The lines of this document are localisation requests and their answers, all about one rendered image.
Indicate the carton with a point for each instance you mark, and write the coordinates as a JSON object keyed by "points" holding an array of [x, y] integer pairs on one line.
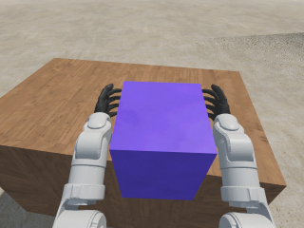
{"points": [[162, 145]]}

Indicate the pedestal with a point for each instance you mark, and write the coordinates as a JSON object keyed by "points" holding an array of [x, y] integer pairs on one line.
{"points": [[42, 118]]}

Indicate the left robot upper arm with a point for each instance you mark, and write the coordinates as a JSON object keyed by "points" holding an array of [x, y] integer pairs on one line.
{"points": [[78, 218]]}

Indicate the left robot forearm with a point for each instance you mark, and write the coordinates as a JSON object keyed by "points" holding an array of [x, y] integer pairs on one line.
{"points": [[87, 172]]}

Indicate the robot left hand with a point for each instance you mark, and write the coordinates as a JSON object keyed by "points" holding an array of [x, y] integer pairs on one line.
{"points": [[103, 105]]}

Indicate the right robot upper arm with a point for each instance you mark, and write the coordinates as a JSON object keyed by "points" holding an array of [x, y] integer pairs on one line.
{"points": [[244, 220]]}

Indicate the right robot forearm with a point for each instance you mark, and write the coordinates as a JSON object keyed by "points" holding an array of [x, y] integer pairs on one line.
{"points": [[238, 165]]}

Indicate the robot right hand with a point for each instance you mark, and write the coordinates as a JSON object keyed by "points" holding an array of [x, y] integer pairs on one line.
{"points": [[220, 105]]}

